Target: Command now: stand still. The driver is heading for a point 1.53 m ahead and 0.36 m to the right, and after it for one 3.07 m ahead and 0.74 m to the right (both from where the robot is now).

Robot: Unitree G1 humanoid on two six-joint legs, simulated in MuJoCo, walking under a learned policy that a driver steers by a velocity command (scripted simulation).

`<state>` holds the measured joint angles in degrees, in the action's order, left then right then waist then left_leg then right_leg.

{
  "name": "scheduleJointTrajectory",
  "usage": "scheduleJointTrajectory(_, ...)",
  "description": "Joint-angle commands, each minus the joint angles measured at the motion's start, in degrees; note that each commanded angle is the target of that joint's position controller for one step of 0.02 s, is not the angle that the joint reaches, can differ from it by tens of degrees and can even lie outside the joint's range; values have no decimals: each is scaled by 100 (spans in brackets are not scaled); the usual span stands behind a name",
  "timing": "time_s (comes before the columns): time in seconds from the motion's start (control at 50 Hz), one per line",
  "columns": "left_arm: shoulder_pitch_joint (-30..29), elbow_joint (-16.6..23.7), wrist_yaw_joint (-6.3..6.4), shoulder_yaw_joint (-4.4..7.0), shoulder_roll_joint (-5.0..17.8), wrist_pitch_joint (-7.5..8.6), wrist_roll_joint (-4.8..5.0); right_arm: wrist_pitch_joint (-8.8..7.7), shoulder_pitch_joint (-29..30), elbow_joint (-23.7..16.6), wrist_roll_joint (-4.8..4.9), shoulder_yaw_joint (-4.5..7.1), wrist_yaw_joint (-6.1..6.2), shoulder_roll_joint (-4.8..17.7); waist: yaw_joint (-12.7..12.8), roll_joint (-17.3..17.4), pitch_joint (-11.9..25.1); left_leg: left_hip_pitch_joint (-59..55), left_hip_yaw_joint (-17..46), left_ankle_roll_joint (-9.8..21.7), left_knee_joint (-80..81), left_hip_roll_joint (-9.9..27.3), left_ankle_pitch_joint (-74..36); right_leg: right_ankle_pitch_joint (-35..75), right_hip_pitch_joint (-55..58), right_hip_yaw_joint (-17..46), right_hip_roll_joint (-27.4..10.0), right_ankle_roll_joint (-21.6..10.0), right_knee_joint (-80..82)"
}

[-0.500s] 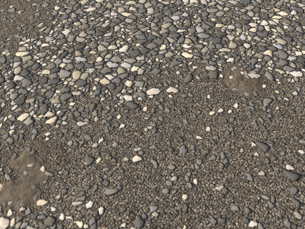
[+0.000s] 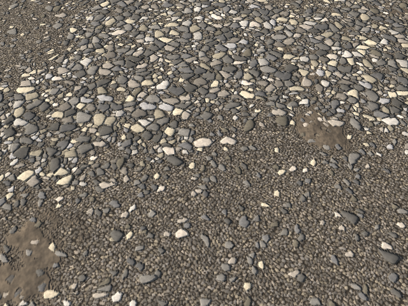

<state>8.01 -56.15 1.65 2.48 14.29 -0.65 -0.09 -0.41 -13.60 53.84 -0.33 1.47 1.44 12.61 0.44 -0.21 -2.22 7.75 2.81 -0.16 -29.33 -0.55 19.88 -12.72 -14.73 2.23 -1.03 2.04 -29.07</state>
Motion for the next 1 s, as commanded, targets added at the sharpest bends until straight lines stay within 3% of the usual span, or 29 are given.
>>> scheduleJointTrajectory(0.02, -62, 91, 43, 116, 606, 33, 7, -50, -195, -76, 4, 128, 18, 662, -9, 70, 201, 552, 156, 94, 626, 224, -1514, 1283, 669, 55, -90, -157, 218)
scheduleJointTrajectory(0.04, 20, 0, 46, 99, 543, 22, 7, -41, -309, 16, 9, 122, 23, 631, -20, 124, 311, 497, 140, 125, 733, 198, -934, 768, 702, -57, 4, -152, 184)
scheduleJointTrajectory(0.08, -50, -59, 50, 106, 524, 17, 48, -6, -356, 66, 67, 194, 44, 854, -91, 466, 3, 640, 486, 424, 1070, 340, 1025, -885, 206, -427, 353, -154, -280)
scheduleJointTrajectory(0.12, -384, 93, 11, 104, 529, 146, 93, -51, -501, 52, 122, 290, 59, 1178, -265, 981, -548, 598, 1615, 937, 1742, 1140, 2523, -1292, -823, -571, 380, -214, -1037)
scheduleJointTrajectory(0.14, -512, 171, -28, 88, 482, 250, 128, -113, -543, 77, 153, 332, 67, 1267, -304, 1125, -796, 655, 2136, 1179, 1947, 1536, 2593, -1179, -1088, -401, 172, -309, -1351)
scheduleJointTrajectory(0.18, -397, 162, -132, 93, 462, 450, 192, -232, -430, 71, 165, 322, 64, 1135, -166, 1123, -962, 393, 2211, 1282, 1869, 1735, 1809, -1308, -1370, -235, -91, -508, -1294)
scheduleJointTrajectory(0.22, 307, -131, -217, 135, 446, 573, 222, -243, -48, -17, 225, 305, 32, 1048, 262, 897, -719, 771, 1461, 964, 1430, 1328, 1017, -762, -50, -448, 31, -629, -50)
scheduleJointTrajectory(0.24, 877, -407, -223, 216, 567, 578, 182, -250, 95, -92, 201, 284, 15, 975, 461, 672, -444, 1198, 1015, 779, 924, 963, 333, -260, 961, -422, 187, -580, 156)
scheduleJointTrajectory(0.26, 1533, -562, -213, 335, 938, 591, 140, -292, 269, -225, 163, 200, 3, 709, 693, -289, -133, 1793, 214, 427, -601, 349, -427, -672, 1757, 862, -524, -851, 803)
scheduleJointTrajectory(0.28, 2226, -695, -279, 468, 1560, 614, 139, -375, 265, -456, 144, 162, 35, 502, 810, -1824, 286, 2848, -311, 72, -2406, -331, 672, -1198, 2602, 3284, -1735, -1661, 1733)
scheduleJointTrajectory(0.3, 1925, -631, -300, 284, 1083, 683, 55, -456, 280, -465, 250, 227, 20, 751, 591, -1233, 128, 3407, 294, 131, -3510, -132, 1266, -1419, 2479, 3881, -2069, -1865, 1906)
scheduleJointTrajectory(0.32, 1489, -488, -297, 193, 790, 735, 60, -522, 202, -420, 337, 243, -39, 788, 379, -834, -228, 3683, 425, 287, -3902, 167, 819, -1243, 2239, 3253, -1951, -1722, 1842)
scheduleJointTrajectory(0.36, 1116, -320, -318, 112, 629, 758, 63, -581, 262, -346, 278, 280, -87, 790, 220, -434, -361, 3753, 227, 428, -3621, 569, -152, -506, 2026, 2153, -1558, -1391, 1932)
scheduleJointTrajectory(0.4, 1267, -353, -291, 21, 440, 693, 26, -552, 370, -357, 190, 323, -149, 751, 203, -520, -238, 3383, 19, 349, -3153, 707, -636, 516, 1862, 1347, -1219, -1213, 2026)
scheduleJointTrajectory(0.5, 1522, -356, -117, 40, 778, 574, -3, -460, 1297, -713, 146, 203, -200, 385, 334, -350, -401, 3294, -332, -30, -1539, 602, -1453, 1433, 1474, 609, -1072, -1295, 2293)
scheduleJointTrajectory(0.62, 1883, -465, -69, 91, 808, 543, 105, -484, 2116, -1025, 211, 140, -335, 482, 395, -443, -678, 2713, -385, 140, -269, 403, -2220, 1490, 1462, 240, -1239, -1223, 2412)
scheduleJointTrajectory(0.68, 1729, -412, -65, 169, 948, 480, 102, -523, 1842, -1025, 203, 238, -388, 752, 47, -506, -339, 2133, -444, 406, -90, 224, -1832, 3024, 1982, 108, -1405, -1062, 1769)
scheduleJointTrajectory(0.7, 1652, -379, -66, 195, 1010, 441, 80, -519, 1388, -914, 194, 325, -372, 910, -226, -610, 25, 1468, -576, 518, -143, 40, -1666, 4098, 2029, 13, -1356, -987, 1173)
scheduleJointTrajectory(0.72, 1593, -340, -65, 171, 935, 387, 42, -497, 436, -615, 204, 462, -333, 1115, -691, -591, 585, 295, -695, 675, -133, -132, -1607, 4677, 1777, -169, -1114, -844, 77)
scheduleJointTrajectory(0.74, 1603, -225, -66, 94, 790, 364, -28, -470, -630, -356, 169, 567, -278, 1397, -1087, -279, 1292, -1431, 114, 967, -268, 564, -1308, 3526, 607, -276, -859, -682, -1534)
scheduleJointTrajectory(0.76, 2354, -150, -129, -145, -108, 463, 3, -456, -1167, -202, 58, 650, -282, 1869, -670, 1318, 2225, -3263, 3070, 1910, 490, 2122, 357, -225, -1560, -304, 302, -296, -3864)
scheduleJointTrajectory(0.78, 2076, -216, -167, -78, 245, 626, 149, -475, -1003, -218, 96, 491, -303, 1344, -804, 1220, 2230, -2998, 4203, 1884, 1417, 2303, 1077, -1883, -2165, 580, 344, -407, -4755)
scheduleJointTrajectory(0.8, 1509, 16, -183, 59, 692, 721, 332, -522, -414, -283, 113, 399, -295, 1092, -664, 1001, 1180, -2112, 3306, 1558, 1532, 2182, 975, -1557, -2649, 560, 33, -532, -5018)
scheduleJointTrajectory(0.82, 1172, 110, -146, 83, 772, 751, 354, -567, 87, -385, 90, 335, -293, 902, -468, 554, 702, -1208, 2432, 1369, 1663, 1987, 353, -1004, -2471, 432, -315, -594, -4787)
scheduleJointTrajectory(0.84, 1053, 109, -86, 124, 707, 714, 275, -622, 455, -398, 16, 282, -320, 722, -265, 324, 335, -381, 1706, 1233, 1799, 1787, -703, -645, -2138, 375, -497, -559, -4414)
scheduleJointTrajectory(0.86, 1242, 29, -47, 161, 599, 606, 213, -674, 666, -380, -51, 228, -338, 549, -27, 405, 262, 110, 1022, 1095, 1884, 1557, -1616, -477, -1652, 439, -649, -533, -4146)
scheduleJointTrajectory(0.9, 1541, -45, -18, 158, 318, 411, 194, -709, 686, -259, -106, 215, -350, 504, 178, 454, 221, 651, 250, 1129, 1892, 1432, -3227, -543, -1152, 377, -612, -430, -3918)
scheduleJointTrajectory(0.94, 1323, 170, 14, 196, 334, 290, 151, -716, 722, -203, -143, 245, -267, 711, 296, 466, 89, 830, -263, 1216, 1922, 1417, -4107, -229, -1382, 304, -550, -304, -3587)
scheduleJointTrajectory(1.0, 791, 516, -64, 201, 350, 268, 55, -606, 722, -206, -123, 279, -66, 922, 232, 391, 131, 683, -848, 1171, 1886, 1275, -4243, 773, -1509, 73, -541, -175, -2358)
